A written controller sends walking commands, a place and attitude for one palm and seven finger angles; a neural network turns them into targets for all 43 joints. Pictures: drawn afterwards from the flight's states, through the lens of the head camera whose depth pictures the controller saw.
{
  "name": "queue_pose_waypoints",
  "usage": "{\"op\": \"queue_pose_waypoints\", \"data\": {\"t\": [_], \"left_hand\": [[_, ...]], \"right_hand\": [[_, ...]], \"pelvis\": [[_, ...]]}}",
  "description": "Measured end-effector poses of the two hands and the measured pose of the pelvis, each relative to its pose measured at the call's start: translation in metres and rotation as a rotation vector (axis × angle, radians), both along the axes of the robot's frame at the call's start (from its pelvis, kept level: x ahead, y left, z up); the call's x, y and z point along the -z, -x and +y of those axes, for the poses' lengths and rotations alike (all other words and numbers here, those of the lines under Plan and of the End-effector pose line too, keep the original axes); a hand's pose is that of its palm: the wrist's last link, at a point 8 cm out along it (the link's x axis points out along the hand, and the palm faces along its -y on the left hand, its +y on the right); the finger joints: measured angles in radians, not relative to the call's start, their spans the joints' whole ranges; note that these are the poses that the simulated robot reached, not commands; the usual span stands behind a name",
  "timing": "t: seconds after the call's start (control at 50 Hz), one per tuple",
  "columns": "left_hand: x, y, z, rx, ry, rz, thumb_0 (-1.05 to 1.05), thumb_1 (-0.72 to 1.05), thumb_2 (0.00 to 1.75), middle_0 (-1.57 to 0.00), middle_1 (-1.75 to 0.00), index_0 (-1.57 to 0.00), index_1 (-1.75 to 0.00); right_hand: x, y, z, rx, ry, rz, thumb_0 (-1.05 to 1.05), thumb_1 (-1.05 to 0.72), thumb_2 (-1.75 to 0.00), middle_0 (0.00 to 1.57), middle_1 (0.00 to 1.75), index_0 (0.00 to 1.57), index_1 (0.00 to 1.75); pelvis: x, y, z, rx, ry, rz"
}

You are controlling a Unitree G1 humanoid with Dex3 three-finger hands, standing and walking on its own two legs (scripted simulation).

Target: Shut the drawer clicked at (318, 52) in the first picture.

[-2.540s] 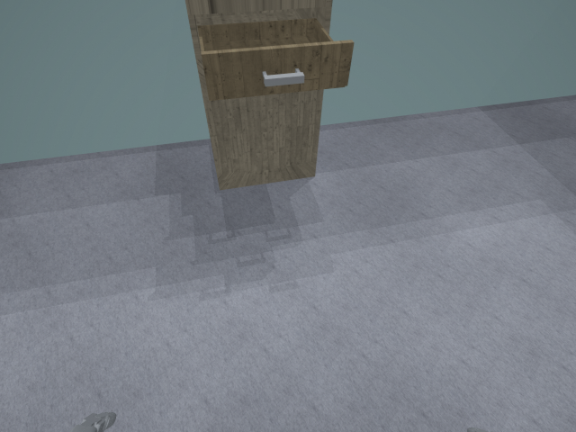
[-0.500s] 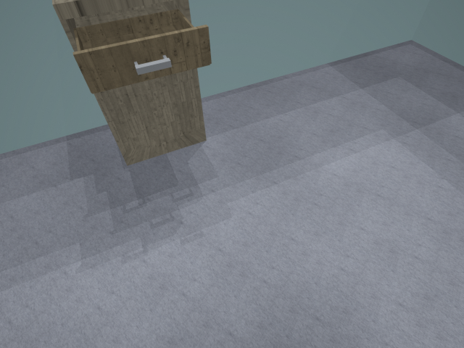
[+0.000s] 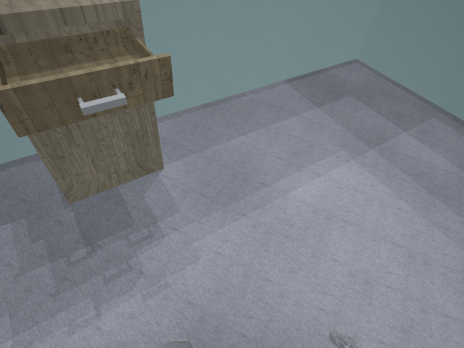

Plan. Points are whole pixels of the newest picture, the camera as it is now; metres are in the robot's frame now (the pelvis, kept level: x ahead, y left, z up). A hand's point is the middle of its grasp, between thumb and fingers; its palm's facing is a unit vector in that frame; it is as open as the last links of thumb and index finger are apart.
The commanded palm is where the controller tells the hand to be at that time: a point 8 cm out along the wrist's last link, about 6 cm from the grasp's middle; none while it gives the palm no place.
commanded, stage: walk to a spot facing it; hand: left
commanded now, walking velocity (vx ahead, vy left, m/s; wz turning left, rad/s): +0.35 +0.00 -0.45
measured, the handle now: (101, 100) +0.69 +0.44 -0.01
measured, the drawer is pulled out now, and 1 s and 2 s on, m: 0.30 0.30 0.30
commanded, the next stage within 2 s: turn to face it in 0.60 s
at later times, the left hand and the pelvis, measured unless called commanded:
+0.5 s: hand (186, 253) +0.34 +0.13 -0.15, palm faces -0.31 -0.94 -0.14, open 7.4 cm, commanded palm none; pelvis +0.19 +0.00 +0.01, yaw -16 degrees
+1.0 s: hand (217, 208) +0.47 +0.08 -0.15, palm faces -0.28 -0.94 -0.20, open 7.3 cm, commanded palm none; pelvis +0.36 -0.07 +0.02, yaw -20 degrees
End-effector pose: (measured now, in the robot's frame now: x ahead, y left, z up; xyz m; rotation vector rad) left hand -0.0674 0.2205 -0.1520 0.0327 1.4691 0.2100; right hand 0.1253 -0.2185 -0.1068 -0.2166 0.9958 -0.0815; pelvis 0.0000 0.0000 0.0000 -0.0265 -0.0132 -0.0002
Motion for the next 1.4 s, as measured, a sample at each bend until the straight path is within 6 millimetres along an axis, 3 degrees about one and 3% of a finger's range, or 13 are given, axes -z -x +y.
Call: {"op": "queue_pose_waypoints", "data": {"t": [0.08, 0.14, 0.28, 0.38, 0.48, 0.56, 0.62, 0.7, 0.8, 0.92, 1.12, 1.28, 1.4], "left_hand": [[-0.008, -0.071, 0.031, 0.079, -0.016, -0.052, 0.01, 0.91, 0.89, -0.20, -0.29, -0.20, -0.30], [-0.020, -0.130, 0.046, 0.133, -0.029, -0.125, 0.01, 0.91, 0.89, -0.19, -0.29, -0.20, -0.30], [-0.034, -0.249, 0.048, 0.240, -0.030, -0.228, 0.00, 0.91, 0.90, -0.19, -0.29, -0.20, -0.30], [-0.034, -0.321, 0.022, 0.338, -0.001, -0.241, 0.00, 0.91, 0.90, -0.19, -0.29, -0.20, -0.30], [-0.030, -0.399, -0.025, 0.456, 0.032, -0.261, 0.00, 0.91, 0.90, -0.19, -0.29, -0.20, -0.30], [-0.023, -0.464, -0.071, 0.541, 0.047, -0.317, 0.01, 0.91, 0.90, -0.19, -0.29, -0.20, -0.30], [-0.015, -0.500, -0.095, 0.555, 0.037, -0.382, 0.00, 0.91, 0.90, -0.20, -0.29, -0.20, -0.30], [-0.023, -0.515, -0.104, 0.564, 0.008, -0.346, 0.00, 0.91, 0.89, -0.20, -0.29, -0.20, -0.30], [-0.039, -0.526, -0.100, 0.596, -0.048, -0.278, 0.00, 0.92, 0.89, -0.20, -0.29, -0.21, -0.30], [-0.045, -0.541, -0.098, 0.545, -0.047, -0.270, 0.00, 0.92, 0.89, -0.20, -0.29, -0.21, -0.30], [-0.008, -0.547, -0.070, 0.350, -0.011, -0.203, 0.00, 0.92, 0.89, -0.20, -0.29, -0.21, -0.30], [-0.025, -0.550, -0.043, 0.309, -0.060, -0.149, 0.01, 0.91, 0.89, -0.20, -0.29, -0.20, -0.30], [-0.038, -0.562, -0.041, 0.268, -0.107, -0.195, 0.00, 0.91, 0.89, -0.20, -0.29, -0.20, -0.30]], "right_hand": [[-0.005, 0.017, 0.012, 0.098, 0.000, 0.065, 0.00, -0.91, -0.89, 0.21, 0.30, 0.21, 0.30], [-0.011, 0.036, 0.006, 0.203, 0.032, 0.121, -0.01, -0.94, -0.89, 0.21, 0.30, 0.21, 0.30], [-0.009, 0.082, 0.014, 0.344, 0.028, 0.320, -0.01, -0.93, -0.89, 0.20, 0.30, 0.20, 0.30], [-0.003, 0.100, 0.034, 0.434, -0.034, 0.438, 0.00, -0.92, -0.89, 0.20, 0.30, 0.20, 0.30], [0.005, 0.101, 0.051, 0.526, -0.111, 0.536, 0.01, -0.91, -0.89, 0.20, 0.30, 0.20, 0.30], [0.016, 0.087, 0.049, 0.589, -0.168, 0.602, 0.01, -0.91, -0.89, 0.21, 0.30, 0.21, 0.30], [0.031, 0.061, 0.029, 0.616, -0.195, 0.606, 0.01, -0.90, -0.89, 0.21, 0.30, 0.21, 0.30], [0.035, -0.014, -0.023, 0.626, -0.147, 0.443, 0.01, -0.90, -0.89, 0.21, 0.30, 0.21, 0.30], [0.017, -0.120, -0.082, 0.595, -0.075, 0.177, 0.01, -0.91, -0.89, 0.20, 0.30, 0.20, 0.30], [0.006, -0.195, -0.099, 0.530, -0.063, 0.091, 0.00, -0.91, -0.89, 0.20, 0.30, 0.20, 0.30], [0.013, -0.261, -0.078, 0.369, -0.026, 0.194, 0.00, -0.92, -0.89, 0.20, 0.30, 0.20, 0.30], [0.002, -0.263, -0.077, 0.344, -0.006, 0.261, 0.00, -0.91, -0.89, 0.21, 0.30, 0.21, 0.30], [0.001, -0.263, -0.092, 0.314, -0.005, 0.290, 0.01, -0.91, -0.89, 0.21, 0.30, 0.21, 0.30]], "pelvis": [[-0.011, -0.030, 0.015, 0.048, -0.008, -0.011], [-0.021, -0.051, 0.023, 0.083, -0.011, -0.009], [-0.026, -0.102, 0.031, 0.160, -0.024, -0.002], [-0.024, -0.139, 0.023, 0.215, -0.026, -0.003], [-0.016, -0.180, 0.005, 0.274, -0.027, 0.003], [-0.004, -0.217, -0.021, 0.325, -0.018, 0.009], [0.010, -0.244, -0.045, 0.363, -0.036, 0.003], [0.001, -0.268, -0.060, 0.404, -0.023, -0.018], [-0.015, -0.296, -0.069, 0.440, -0.032, -0.003], [-0.021, -0.333, -0.073, 0.407, -0.022, -0.003], [-0.005, -0.385, -0.060, 0.279, -0.008, -0.012], [-0.019, -0.392, -0.054, 0.223, -0.008, 0.023], [-0.023, -0.393, -0.067, 0.158, -0.005, 0.041]]}}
